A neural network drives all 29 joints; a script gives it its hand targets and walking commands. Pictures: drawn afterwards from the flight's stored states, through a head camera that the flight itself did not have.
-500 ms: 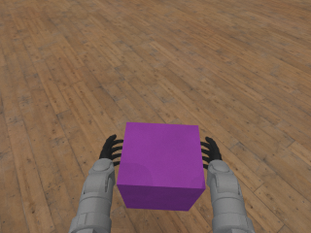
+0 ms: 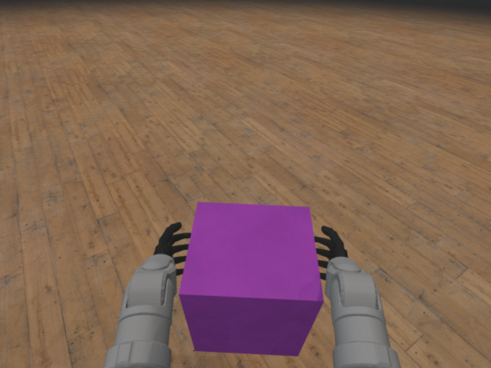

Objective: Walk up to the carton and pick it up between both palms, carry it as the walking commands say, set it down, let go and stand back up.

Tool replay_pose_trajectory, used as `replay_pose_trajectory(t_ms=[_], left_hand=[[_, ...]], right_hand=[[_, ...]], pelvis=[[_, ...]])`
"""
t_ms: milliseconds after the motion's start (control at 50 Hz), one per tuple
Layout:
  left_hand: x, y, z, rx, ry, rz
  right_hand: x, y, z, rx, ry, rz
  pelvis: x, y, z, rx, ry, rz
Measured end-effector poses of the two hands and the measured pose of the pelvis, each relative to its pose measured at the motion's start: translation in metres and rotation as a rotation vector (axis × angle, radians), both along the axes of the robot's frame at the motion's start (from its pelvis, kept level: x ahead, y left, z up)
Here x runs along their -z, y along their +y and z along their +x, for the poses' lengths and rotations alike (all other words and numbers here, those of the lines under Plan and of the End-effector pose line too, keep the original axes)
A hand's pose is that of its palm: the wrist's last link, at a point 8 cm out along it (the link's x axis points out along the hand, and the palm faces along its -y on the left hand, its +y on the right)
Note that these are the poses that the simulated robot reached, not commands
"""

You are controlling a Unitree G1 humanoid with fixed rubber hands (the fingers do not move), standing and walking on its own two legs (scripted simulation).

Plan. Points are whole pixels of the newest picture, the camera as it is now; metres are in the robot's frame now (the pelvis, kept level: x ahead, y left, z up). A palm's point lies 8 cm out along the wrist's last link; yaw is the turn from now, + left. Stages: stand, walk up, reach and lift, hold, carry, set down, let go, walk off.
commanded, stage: reach and lift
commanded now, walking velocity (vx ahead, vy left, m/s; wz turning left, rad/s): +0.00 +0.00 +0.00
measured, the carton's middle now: (249, 282) +0.31 -0.01 -0.02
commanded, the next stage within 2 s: hold in 0.96 s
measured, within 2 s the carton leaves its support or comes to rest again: neither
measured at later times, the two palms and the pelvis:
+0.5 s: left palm (157, 268) +0.29 +0.15 +0.05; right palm (330, 268) +0.29 -0.15 +0.05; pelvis +0.00 +0.00 +0.00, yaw +0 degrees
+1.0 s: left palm (155, 273) +0.28 +0.15 +0.05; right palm (330, 272) +0.29 -0.14 +0.05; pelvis +0.00 +0.00 +0.00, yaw +0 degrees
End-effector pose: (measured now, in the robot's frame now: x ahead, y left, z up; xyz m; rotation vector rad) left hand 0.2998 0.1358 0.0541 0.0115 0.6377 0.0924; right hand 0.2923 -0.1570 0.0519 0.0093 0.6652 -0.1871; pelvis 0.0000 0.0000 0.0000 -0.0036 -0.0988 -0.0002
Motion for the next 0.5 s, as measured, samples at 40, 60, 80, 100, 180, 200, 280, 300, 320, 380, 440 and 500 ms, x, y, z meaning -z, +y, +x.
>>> replay_pose_trajectory(t_ms=[40, 60, 80, 100, 180, 200, 280, 300, 320, 380, 440, 500], left_hand=[[-0.001, 0.001, -0.001, -0.003, 0.004, 0.0], [-0.001, 0.002, -0.001, -0.004, 0.005, 0.001], [-0.001, 0.002, -0.002, -0.006, 0.007, 0.001], [-0.001, 0.003, -0.002, -0.008, 0.008, 0.001], [0.0, 0.006, -0.004, -0.018, 0.013, 0.001], [0.0, 0.006, -0.005, -0.02, 0.014, 0.001], [0.001, 0.009, -0.007, -0.029, 0.018, 0.002], [0.002, 0.01, -0.007, -0.03, 0.018, 0.003], [0.002, 0.01, -0.008, -0.031, 0.019, 0.003], [0.002, 0.011, -0.008, -0.033, 0.019, 0.005], [0.001, 0.011, -0.008, -0.033, 0.018, 0.007], [0.001, 0.01, -0.008, -0.031, 0.017, 0.008]], right_hand=[[-0.001, 0.001, 0.0, -0.005, 0.004, -0.003], [-0.001, 0.001, 0.0, -0.007, 0.005, -0.004], [-0.001, 0.002, 0.0, -0.01, 0.007, -0.005], [-0.001, 0.003, 0.001, -0.013, 0.008, -0.006], [-0.001, 0.006, 0.001, -0.024, 0.013, -0.009], [0.0, 0.006, 0.001, -0.027, 0.015, -0.009], [0.001, 0.009, 0.002, -0.037, 0.018, -0.01], [0.002, 0.01, 0.002, -0.039, 0.019, -0.01], [0.002, 0.01, 0.002, -0.04, 0.019, -0.01], [0.002, 0.011, 0.002, -0.044, 0.019, -0.01], [0.002, 0.011, 0.002, -0.044, 0.018, -0.01], [0.002, 0.01, 0.002, -0.044, 0.017, -0.011]], pelvis=[[0.0, 0.0, 0.0, 0.001, -0.006, 0.0], [0.0, 0.0, 0.0, 0.001, -0.008, 0.0], [0.0, 0.0, 0.0, 0.002, -0.01, 0.0], [0.0, 0.0, 0.0, 0.002, -0.011, 0.0], [0.0, 0.0, 0.0, 0.004, -0.013, 0.001], [0.0, 0.0, 0.0, 0.004, -0.014, 0.001], [-0.001, 0.0, 0.0, 0.004, -0.013, 0.001], [-0.001, 0.0, 0.0, 0.004, -0.013, 0.001], [-0.001, 0.0, 0.0, 0.003, -0.013, 0.001], [-0.001, 0.0, 0.0, 0.002, -0.011, 0.001], [-0.001, 0.0, 0.001, 0.001, -0.01, 0.001], [-0.001, 0.0, 0.001, 0.001, -0.01, 0.001]])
